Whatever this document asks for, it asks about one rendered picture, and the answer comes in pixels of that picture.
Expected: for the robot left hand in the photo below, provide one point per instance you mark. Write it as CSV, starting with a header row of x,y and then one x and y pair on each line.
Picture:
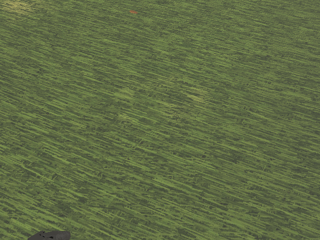
x,y
52,235

